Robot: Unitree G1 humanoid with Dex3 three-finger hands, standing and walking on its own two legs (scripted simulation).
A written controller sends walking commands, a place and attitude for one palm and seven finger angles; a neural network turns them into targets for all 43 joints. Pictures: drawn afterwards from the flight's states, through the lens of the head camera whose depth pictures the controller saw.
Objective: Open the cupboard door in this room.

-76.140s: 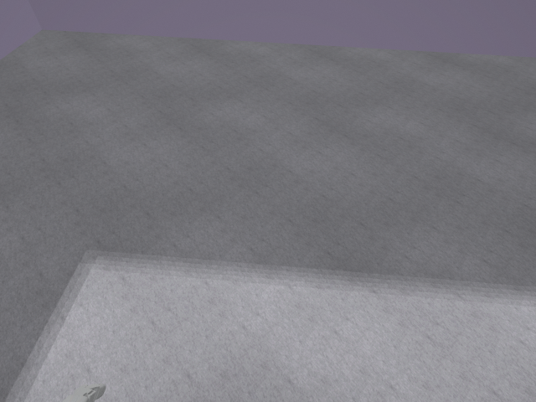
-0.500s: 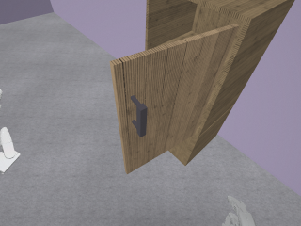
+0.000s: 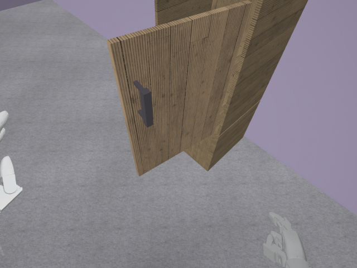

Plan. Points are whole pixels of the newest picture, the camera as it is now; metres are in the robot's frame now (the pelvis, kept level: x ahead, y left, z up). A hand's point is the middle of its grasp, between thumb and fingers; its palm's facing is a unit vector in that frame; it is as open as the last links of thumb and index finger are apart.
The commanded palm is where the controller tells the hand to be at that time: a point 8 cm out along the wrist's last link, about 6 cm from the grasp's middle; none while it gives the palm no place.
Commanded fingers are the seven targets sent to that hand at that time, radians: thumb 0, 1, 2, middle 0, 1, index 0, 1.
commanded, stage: stop stepping back and stand still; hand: left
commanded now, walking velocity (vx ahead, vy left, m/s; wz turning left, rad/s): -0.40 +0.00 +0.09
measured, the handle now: (143, 104) +0.49 +0.14 +0.06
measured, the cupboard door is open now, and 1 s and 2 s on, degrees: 80 80 80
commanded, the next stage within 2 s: let the arm hang, fingers relaxed in 0.80 s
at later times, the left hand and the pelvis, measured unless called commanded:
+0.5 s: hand out of the picture +0.06 +0.28 +0.16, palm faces +0.52 -0.76 -0.37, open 7.4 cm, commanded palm +0.00 +0.31 +0.18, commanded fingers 0.00 0.90 0.90 -0.20 -0.30 -0.20 -0.30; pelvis -0.13 +0.00 -0.01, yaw +3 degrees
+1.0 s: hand out of the picture +0.07 +0.27 +0.04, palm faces +0.34 -0.83 -0.44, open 7.4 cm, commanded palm none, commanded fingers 0.00 0.90 0.90 -0.20 -0.30 -0.20 -0.30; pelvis -0.14 +0.00 -0.02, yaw +8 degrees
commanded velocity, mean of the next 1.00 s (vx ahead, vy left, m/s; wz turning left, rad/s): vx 0.16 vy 0.01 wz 0.00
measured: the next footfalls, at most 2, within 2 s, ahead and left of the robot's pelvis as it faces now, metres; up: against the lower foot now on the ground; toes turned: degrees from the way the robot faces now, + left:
left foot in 0.02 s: +0.03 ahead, +0.10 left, +0.00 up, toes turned +3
left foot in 0.44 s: -0.06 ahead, +0.11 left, +0.00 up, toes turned +4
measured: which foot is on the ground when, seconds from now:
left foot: up 0.00-0.00, down 0.02-0.26, up 0.28-0.42, down 0.44-0.66, up 0.68-0.88, down 0.90-1.00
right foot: down 0.00-1.00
